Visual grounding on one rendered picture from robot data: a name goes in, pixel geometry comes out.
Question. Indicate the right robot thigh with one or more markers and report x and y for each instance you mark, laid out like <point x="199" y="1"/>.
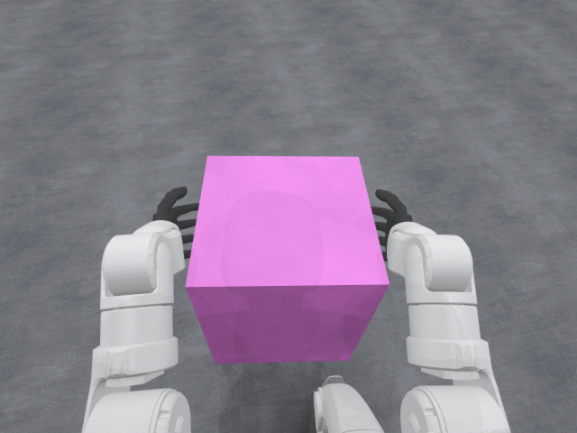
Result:
<point x="339" y="408"/>

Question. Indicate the carton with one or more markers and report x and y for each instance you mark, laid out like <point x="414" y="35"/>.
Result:
<point x="285" y="264"/>

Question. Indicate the robot left upper arm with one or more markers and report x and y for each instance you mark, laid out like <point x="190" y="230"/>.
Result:
<point x="148" y="411"/>

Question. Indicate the robot right upper arm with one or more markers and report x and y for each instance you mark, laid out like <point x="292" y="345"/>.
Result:
<point x="451" y="409"/>

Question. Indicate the right robot hand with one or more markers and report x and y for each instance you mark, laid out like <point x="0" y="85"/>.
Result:
<point x="398" y="215"/>

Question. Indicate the robot left forearm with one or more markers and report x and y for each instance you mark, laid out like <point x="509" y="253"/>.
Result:
<point x="136" y="334"/>

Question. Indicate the left robot hand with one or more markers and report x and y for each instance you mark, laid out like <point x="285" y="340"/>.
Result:
<point x="167" y="212"/>

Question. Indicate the robot right forearm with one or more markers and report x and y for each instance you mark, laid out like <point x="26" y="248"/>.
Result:
<point x="445" y="338"/>

